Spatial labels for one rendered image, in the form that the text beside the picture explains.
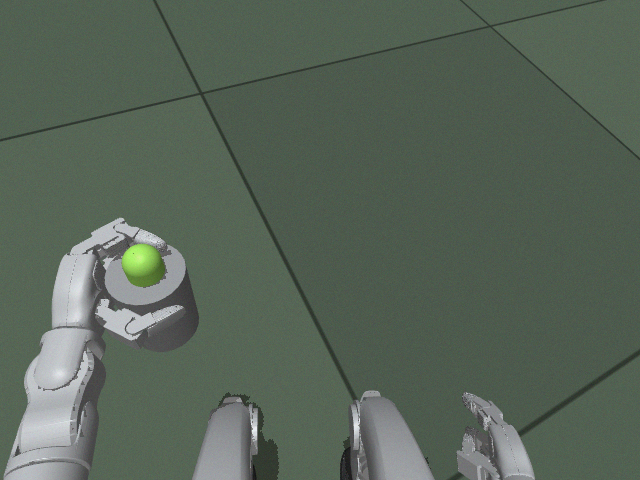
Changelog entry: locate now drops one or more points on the right robot hand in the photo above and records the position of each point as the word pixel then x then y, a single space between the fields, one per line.
pixel 500 454

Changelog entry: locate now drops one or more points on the left robot arm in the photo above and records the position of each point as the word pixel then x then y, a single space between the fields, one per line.
pixel 57 434

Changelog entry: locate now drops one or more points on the left robot hand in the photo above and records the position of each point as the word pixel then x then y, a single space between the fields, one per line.
pixel 80 297

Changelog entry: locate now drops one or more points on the bottle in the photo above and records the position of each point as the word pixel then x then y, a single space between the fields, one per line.
pixel 144 280

